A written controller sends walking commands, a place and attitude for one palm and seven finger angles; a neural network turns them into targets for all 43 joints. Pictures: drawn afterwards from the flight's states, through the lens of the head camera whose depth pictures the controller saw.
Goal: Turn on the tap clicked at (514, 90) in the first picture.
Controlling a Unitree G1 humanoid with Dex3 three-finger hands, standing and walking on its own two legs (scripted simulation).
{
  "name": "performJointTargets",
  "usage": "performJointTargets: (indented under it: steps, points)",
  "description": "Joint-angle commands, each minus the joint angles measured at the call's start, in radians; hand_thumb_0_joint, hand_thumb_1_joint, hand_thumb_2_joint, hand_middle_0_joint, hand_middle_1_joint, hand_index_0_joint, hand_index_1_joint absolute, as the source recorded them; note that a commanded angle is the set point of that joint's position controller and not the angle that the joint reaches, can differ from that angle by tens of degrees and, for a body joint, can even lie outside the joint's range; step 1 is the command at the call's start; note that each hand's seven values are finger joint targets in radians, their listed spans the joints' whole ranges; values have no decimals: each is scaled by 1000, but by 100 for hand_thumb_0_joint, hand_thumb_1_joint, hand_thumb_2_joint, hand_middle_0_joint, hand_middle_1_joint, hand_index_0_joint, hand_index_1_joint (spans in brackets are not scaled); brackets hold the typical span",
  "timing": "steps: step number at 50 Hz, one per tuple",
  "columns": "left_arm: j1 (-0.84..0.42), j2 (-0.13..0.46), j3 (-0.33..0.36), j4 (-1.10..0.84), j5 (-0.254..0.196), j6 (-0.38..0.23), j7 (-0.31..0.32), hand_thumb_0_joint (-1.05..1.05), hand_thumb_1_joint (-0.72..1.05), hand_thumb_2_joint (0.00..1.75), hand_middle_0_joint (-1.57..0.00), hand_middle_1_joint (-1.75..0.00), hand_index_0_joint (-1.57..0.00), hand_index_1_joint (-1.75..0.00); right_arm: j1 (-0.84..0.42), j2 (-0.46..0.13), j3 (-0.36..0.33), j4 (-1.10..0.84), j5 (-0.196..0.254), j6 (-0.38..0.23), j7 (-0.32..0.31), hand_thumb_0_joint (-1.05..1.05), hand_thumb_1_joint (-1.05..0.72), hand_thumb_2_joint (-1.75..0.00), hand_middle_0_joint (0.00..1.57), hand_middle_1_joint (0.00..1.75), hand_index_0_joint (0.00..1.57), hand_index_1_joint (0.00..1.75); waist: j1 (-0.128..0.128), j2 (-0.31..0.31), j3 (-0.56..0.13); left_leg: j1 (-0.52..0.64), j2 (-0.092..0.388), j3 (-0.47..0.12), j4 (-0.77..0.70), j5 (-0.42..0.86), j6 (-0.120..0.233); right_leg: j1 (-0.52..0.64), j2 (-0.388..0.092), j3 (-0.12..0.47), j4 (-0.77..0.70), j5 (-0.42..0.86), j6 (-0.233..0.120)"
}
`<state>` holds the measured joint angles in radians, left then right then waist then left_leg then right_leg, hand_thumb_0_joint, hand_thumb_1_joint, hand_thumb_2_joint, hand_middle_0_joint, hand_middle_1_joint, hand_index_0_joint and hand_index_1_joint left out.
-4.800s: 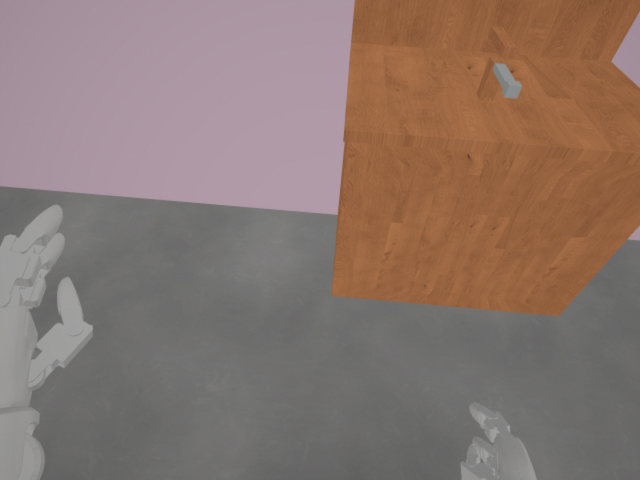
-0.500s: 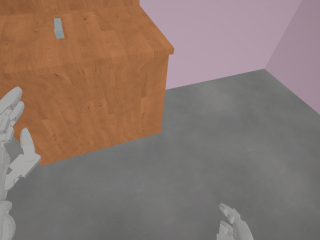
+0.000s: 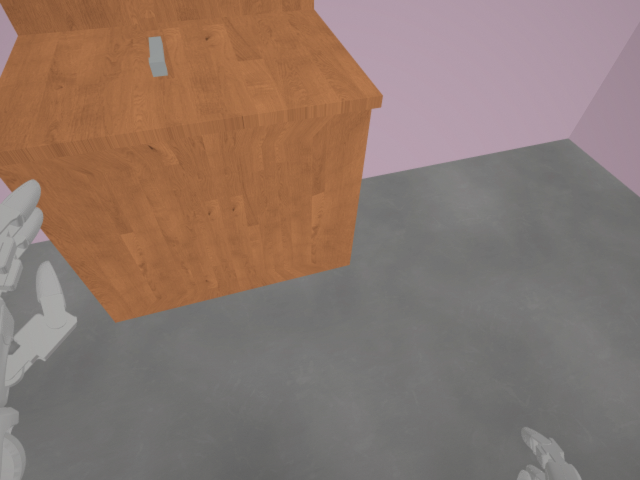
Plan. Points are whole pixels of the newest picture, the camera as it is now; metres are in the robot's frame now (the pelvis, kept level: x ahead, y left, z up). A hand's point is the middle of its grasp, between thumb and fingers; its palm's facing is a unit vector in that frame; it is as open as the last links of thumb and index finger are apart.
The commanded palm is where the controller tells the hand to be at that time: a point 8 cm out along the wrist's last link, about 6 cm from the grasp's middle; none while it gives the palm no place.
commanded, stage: take the last steps up to it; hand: left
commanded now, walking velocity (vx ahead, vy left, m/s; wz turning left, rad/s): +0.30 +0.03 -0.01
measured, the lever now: (158, 66) +0.80 +0.37 +0.10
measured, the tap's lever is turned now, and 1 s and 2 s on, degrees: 0 0 0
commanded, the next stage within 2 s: come to a stop and stand still in 1.78 s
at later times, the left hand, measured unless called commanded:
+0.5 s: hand (109, 242) +0.30 +0.24 +0.17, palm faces +0.42 -0.79 -0.44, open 7.4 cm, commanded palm +0.24 +0.28 +0.18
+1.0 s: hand (124, 152) +0.43 +0.27 +0.18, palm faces +0.40 -0.84 -0.36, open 7.4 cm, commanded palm +0.36 +0.31 +0.18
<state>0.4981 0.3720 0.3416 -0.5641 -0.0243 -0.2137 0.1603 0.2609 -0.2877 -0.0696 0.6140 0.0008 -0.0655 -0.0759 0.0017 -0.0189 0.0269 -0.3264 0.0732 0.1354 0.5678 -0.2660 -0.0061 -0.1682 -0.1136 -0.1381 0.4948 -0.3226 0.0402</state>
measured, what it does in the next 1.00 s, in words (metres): walks ahead: left foot, then right foot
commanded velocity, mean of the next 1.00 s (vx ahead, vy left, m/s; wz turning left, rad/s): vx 0.30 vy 0.02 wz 0.00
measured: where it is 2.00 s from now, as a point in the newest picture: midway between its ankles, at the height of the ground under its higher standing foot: (326, 433)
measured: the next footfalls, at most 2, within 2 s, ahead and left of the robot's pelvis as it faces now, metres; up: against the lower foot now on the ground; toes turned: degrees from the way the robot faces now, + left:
left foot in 0.02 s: +0.07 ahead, +0.13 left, +0.00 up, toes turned +9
right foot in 0.42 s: +0.15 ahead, -0.09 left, +0.00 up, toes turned -10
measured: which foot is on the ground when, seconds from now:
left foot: up 0.00-0.00, down 0.02-0.42, up 0.44-0.80, down 0.82-1.00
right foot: down 0.00-0.02, up 0.04-0.40, down 0.42-0.82, up 0.84-1.00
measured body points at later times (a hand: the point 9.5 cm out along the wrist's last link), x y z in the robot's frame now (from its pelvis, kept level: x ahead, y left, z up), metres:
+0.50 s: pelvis +0.08 +0.00 -0.01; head +0.10 -0.02 +0.44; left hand +0.27 +0.28 +0.19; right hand +0.24 -0.22 -0.12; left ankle +0.03 +0.12 -0.68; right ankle +0.11 -0.08 -0.74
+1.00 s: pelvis +0.20 +0.03 +0.00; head +0.22 +0.04 +0.45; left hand +0.40 +0.31 +0.20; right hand +0.36 -0.17 -0.09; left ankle +0.22 +0.14 -0.74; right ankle +0.18 -0.09 -0.67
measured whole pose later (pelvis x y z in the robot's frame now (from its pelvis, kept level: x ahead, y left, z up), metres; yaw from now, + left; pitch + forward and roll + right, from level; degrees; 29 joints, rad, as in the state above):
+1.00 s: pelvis +0.20 +0.03 +0.00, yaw -1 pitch +0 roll +0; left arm 0.39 0.37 0.37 -0.50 -0.03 -0.20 0.16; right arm 0.19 -0.12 0.03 0.60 0.01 -0.08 -0.04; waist -0.01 -0.02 0.04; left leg -0.28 0.08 0.17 0.54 -0.25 0.02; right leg -0.48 -0.07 -0.07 1.08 -0.43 0.02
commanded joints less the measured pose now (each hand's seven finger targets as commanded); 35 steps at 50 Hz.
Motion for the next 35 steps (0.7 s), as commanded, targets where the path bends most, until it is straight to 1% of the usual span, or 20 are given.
performJointTargets:
  steps: [1, 2, 3, 4, 5, 8, 10, 16, 19, 20, 21, 22, 23, 24, 25, 27, 29, 31, 34, 35]
  points:
    - [-111, 127, 110, -218, -9, -73, 40, 0, 90, 90, -20, -30, -20, -30, -94, -72, -21, -175, 9, -50, -12, 0, -90, -90, 20, 30, 20, 30, -25, 351, -187, 429, 236, -358, -198, 231, 134, -329, 59, -6, 440, -155, -19]
    - [-133, 158, 114, -195, 7, -84, 39, 0, 90, 90, -20, -30, -20, -30, -102, -57, -7, -181, 7, -52, -4, 0, -90, -90, 20, 30, 20, 30, -18, 340, -157, 398, 339, -525, -258, 344, 216, -430, 88, 53, 629, -329, -29]
    - [-134, 190, 137, -106, 13, -83, 29, 0, 90, 90, -20, -30, -20, -30, -116, -46, 3, -155, 2, -56, 1, 0, -90, -90, 20, 30, 20, 30, -21, 268, -116, 294, 354, -519, -289, 210, 239, -459, 48, 106, 710, -283, -34]
    - [-142, 183, 133, -109, 8, -76, 20, 0, 90, 90, -20, -30, -20, -30, -122, -39, 7, -142, 2, -56, 3, 0, -90, -90, 20, 30, 20, 30, -23, 245, -83, 243, 337, -485, -289, 157, 248, -486, 16, 120, 722, -232, -25]
    - [-163, 185, 138, -147, 10, -79, 14, 0, 90, 90, -20, -30, -20, -30, -109, -35, -1, -124, 11, -63, 10, 0, -90, -90, 20, 30, 20, 30, -17, 215, -88, 282, 300, -412, -262, 192, 237, -507, 13, 110, 686, -175, -19]
    - [-106, 131, 88, -208, 10, -77, 4, 0, 90, 90, -20, -30, -20, -30, -117, -30, 10, -128, 11, -76, 20, 0, -90, -90, 20, 30, 20, 30, -6, 234, -90, 210, 229, -236, -269, 206, 193, -438, 15, 68, 572, -68, -9]
    - [-92, 148, 102, -214, 12, -70, -1, 0, 90, 90, -20, -30, -20, -30, -124, -25, 21, -128, 7, -84, 27, 0, -90, -90, 20, 30, 20, 30, -1, 247, -86, 132, 208, -178, -299, 158, 169, -340, 25, 35, 456, -12, -6]
    - [-91, 167, 138, -133, 1, -49, 3, 0, 90, 90, -20, -30, -20, -30, -137, -11, 38, -129, -4, -78, 9, 0, -90, -90, 20, 30, 20, 30, -3, 199, -91, 129, 227, -153, -276, 102, 141, -186, 77, -31, 171, -10, -2]
    - [-129, 151, 127, -75, 4, -31, 5, 0, 90, 90, -20, -30, -20, -30, -145, -11, 37, -124, 2, -59, 4, 0, -90, -90, 20, 30, 20, 30, 7, 123, -123, 66, 178, -93, -73, 54, 98, 19, 97, -38, -31, 47, -24]
    - [-136, 143, 109, -54, 12, -26, 3, 0, 90, 90, -20, -30, -20, -30, -140, 3, 39, -122, 4, -52, 6, 0, -90, -90, 20, 30, 20, 30, 5, 2, -150, -19, 125, -46, 119, 20, 80, 110, 18, 86, -85, 40, -70]
    - [-152, 177, 121, -55, 15, -22, 5, 0, 90, 90, -20, -30, -20, -30, -144, 20, 39, -133, 9, -46, 9, 0, -90, -90, 20, 30, 20, 30, 1, -239, -163, -214, 8, 21, 392, -132, 34, 210, -188, 454, -169, 70, -169]
    - [-164, 202, 140, -60, 6, -21, 9, 0, 90, 90, -20, -30, -20, -30, -176, 2, 40, -146, 6, -54, 10, 0, -90, -90, 20, 30, 20, 30, 20, -296, -128, -369, -46, -53, 602, -305, 4, 227, -330, 675, -237, 137, -260]
    - [-215, 172, 113, -82, 1, -33, 1, 0, 90, 90, -20, -30, -20, -30, -152, -16, 25, -123, 3, -58, 19, 0, -90, -90, 20, 30, 20, 30, 1, -214, -129, -353, -13, -155, 681, -227, -3, 166, -318, 623, -257, 25, -243]
    - [-179, 179, 121, -62, -3, -41, -2, 0, 90, 90, -20, -30, -20, -30, -148, -19, 21, -117, 7, -58, 23, 0, -90, -90, 20, 30, 20, 30, 1, -165, -92, -372, 13, -163, 711, -175, -14, 129, -302, 569, -254, 13, -244]
    - [-162, 184, 135, -90, 3, -44, -5, 0, 90, 90, -20, -30, -20, -30, -168, -11, 32, -115, 6, -41, 27, 0, -90, -90, 20, 30, 20, 30, 2, -65, -100, -379, 30, -161, 707, -148, -21, 130, -275, 492, -223, 68, -244]
    - [-110, 183, 134, -130, 9, -62, 4, 0, 90, 90, -20, -30, -20, -30, -182, -8, 41, -112, 3, -25, 20, 0, -90, -90, 20, 30, 20, 30, 1, -16, -84, -359, 38, -132, 660, -95, -29, 88, -240, 317, -213, 242, -217]
    - [-104, 185, 141, -169, 6, -70, 8, 0, 90, 90, -20, -30, -20, -30, -174, -9, 39, -119, -1, -19, 21, 0, -90, -90, 20, 30, 20, 30, -8, -27, -88, -300, 44, -98, 522, -53, -28, 50, -209, 200, -210, 315, -201]
    - [-78, 205, 166, -212, 1, -77, 16, 0, 90, 90, -20, -30, -20, -30, -176, -4, 33, -141, -1, -23, 16, 0, -90, -90, 20, 30, 20, 30, 1, -69, -106, -230, 39, -51, 340, -41, -22, 72, -190, 151, -188, 367, -195]
    - [-9, 189, 183, -216, -9, -67, 30, 0, 90, 90, -20, -30, -20, -30, -155, 2, 24, -169, -3, -29, 12, 0, -90, -90, 20, 30, 20, 30, 29, -91, -135, -153, 0, 20, 153, -36, -10, 125, -175, 165, -147, 422, -200]
    - [9, 181, 182, -203, -12, -62, 35, 0, 90, 90, -20, -30, -20, -30, -149, 6, 20, -173, -1, -34, 8, 0, -90, -90, 20, 30, 20, 30, 25, -94, -150, -116, -9, 32, 94, -34, -5, 143, -172, 162, -127, 426, -196]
